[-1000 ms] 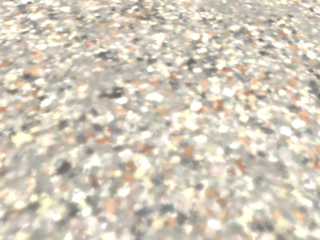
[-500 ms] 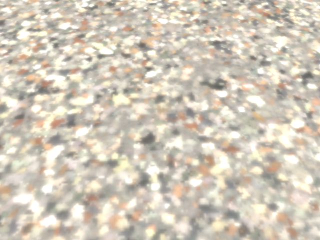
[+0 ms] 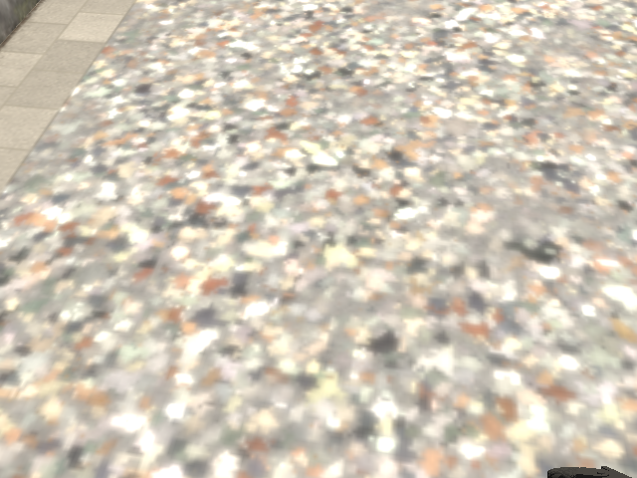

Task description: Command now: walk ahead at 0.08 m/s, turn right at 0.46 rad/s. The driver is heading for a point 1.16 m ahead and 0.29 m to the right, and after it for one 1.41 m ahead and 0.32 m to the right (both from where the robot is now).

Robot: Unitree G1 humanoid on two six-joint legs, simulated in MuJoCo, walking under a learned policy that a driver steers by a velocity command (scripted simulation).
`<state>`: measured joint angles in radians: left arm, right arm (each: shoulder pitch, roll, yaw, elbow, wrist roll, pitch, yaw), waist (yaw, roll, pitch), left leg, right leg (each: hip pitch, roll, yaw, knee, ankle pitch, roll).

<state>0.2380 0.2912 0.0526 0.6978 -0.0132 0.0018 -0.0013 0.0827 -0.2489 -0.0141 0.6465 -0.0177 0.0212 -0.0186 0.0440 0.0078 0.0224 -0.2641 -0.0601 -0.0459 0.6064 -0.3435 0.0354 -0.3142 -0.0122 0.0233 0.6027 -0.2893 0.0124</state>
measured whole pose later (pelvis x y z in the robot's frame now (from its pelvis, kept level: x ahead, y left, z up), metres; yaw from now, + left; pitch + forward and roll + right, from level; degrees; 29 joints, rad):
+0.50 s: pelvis +0.16 -0.02 +0.00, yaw -24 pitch +3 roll +0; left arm 0.08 0.35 0.07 0.59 0.04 0.03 -0.11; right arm 0.49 -0.31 -0.05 0.80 -0.04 -0.09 0.00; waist -0.10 -0.05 -0.03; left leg 0.09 0.02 0.16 0.26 -0.39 -0.01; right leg -0.80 -0.03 0.00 1.17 -0.16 -0.04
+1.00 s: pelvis +0.50 -0.26 +0.00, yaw -27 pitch +0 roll -1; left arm 0.43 0.27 0.04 0.89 0.02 -0.12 -0.01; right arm 0.19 -0.28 -0.02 0.79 0.00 -0.02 0.06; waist 0.02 0.02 0.05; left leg -0.83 0.08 0.06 0.93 0.06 0.10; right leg 0.19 0.13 -0.21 0.16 -0.37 -0.09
